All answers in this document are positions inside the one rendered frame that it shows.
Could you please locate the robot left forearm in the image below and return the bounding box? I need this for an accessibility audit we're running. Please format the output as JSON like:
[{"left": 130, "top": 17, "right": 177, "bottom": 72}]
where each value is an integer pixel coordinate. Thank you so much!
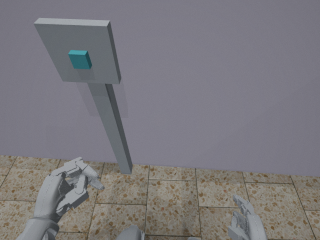
[{"left": 16, "top": 217, "right": 60, "bottom": 240}]

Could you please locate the robot left hand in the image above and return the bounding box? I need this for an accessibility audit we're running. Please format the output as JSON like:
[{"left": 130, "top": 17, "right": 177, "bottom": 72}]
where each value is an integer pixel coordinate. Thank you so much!
[{"left": 33, "top": 157, "right": 105, "bottom": 223}]

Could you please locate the left robot thigh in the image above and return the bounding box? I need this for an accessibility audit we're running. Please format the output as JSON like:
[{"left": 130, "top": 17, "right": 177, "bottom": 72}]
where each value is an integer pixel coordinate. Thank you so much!
[{"left": 116, "top": 227, "right": 145, "bottom": 240}]

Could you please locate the left robot shin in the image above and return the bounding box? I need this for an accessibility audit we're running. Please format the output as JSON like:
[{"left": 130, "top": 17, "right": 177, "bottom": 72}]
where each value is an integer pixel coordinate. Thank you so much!
[{"left": 129, "top": 225, "right": 139, "bottom": 229}]

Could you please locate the panel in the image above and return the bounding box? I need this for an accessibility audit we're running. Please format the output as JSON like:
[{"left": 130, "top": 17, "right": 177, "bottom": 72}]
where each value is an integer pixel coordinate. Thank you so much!
[{"left": 33, "top": 18, "right": 133, "bottom": 175}]

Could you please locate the button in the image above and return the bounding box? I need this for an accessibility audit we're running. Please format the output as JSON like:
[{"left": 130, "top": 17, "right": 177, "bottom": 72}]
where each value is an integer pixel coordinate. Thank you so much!
[{"left": 68, "top": 50, "right": 92, "bottom": 70}]

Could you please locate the robot right hand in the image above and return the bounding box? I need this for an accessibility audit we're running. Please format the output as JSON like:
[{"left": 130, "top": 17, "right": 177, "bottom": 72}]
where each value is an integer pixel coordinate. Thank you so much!
[{"left": 228, "top": 194, "right": 268, "bottom": 240}]

